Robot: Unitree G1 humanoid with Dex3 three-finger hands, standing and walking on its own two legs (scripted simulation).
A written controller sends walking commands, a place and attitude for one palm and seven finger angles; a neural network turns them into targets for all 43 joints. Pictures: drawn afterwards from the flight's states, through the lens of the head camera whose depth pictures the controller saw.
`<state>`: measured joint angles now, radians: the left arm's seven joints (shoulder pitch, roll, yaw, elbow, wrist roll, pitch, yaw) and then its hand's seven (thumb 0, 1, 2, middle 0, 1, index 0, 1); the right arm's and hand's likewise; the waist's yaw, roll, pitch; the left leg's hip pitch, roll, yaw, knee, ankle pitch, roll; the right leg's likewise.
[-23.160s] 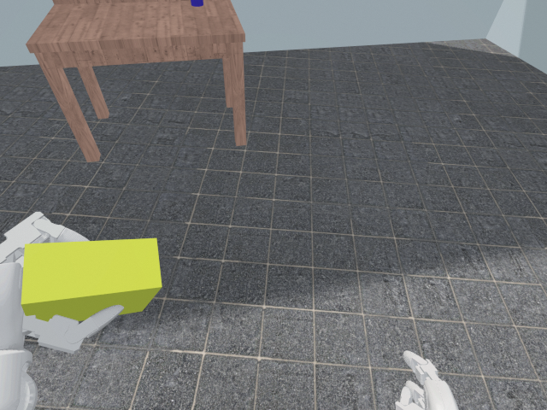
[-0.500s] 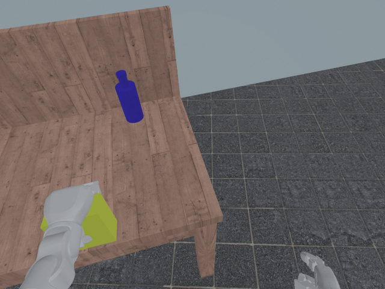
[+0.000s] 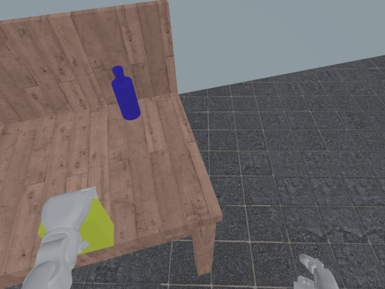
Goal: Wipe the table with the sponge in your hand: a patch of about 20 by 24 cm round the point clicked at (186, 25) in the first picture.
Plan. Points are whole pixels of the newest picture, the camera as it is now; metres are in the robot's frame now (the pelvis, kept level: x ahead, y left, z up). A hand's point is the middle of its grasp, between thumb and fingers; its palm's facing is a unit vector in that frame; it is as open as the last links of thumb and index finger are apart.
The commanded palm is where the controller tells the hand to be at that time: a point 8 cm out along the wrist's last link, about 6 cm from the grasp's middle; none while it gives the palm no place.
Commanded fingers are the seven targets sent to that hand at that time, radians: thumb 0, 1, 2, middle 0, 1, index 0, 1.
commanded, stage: lower the sponge onto the table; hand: left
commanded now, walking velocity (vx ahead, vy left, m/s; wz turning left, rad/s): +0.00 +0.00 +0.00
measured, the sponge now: (83, 233) +0.23 +0.29 -0.06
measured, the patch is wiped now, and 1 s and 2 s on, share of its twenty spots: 0.00 0.30 0.60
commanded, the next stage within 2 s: wipe forward along the first lane in 0.20 s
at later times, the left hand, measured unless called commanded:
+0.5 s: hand (79, 212) +0.27 +0.30 -0.02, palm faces -0.11 -0.02 -0.99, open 9.8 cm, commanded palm +0.25 +0.29 +0.02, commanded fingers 0.00 0.10 1.30 -1.20 -1.60 -1.20 -1.60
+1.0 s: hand (84, 190) +0.33 +0.31 -0.02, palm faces -0.12 +0.02 -0.99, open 9.8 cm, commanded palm +0.31 +0.30 +0.01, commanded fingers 0.00 0.10 1.30 -1.20 -1.60 -1.20 -1.60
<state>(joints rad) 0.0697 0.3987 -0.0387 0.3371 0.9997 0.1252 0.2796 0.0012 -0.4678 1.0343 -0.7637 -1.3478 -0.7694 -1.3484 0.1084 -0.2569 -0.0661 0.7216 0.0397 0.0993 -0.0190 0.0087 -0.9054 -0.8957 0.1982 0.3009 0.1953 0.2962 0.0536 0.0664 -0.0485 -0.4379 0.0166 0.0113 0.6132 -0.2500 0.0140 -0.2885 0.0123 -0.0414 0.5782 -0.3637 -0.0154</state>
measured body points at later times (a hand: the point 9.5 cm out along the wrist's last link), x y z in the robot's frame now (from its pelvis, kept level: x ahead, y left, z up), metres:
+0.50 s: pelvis -0.02 +0.00 -0.01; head +0.01 -0.02 +0.44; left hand +0.27 +0.29 +0.04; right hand +0.15 -0.24 -0.13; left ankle +0.04 +0.11 -0.73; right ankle -0.04 -0.11 -0.73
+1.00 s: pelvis -0.02 +0.00 -0.02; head +0.03 -0.01 +0.43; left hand +0.33 +0.31 +0.03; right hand +0.09 -0.27 -0.16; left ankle +0.04 +0.11 -0.73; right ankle -0.04 -0.11 -0.73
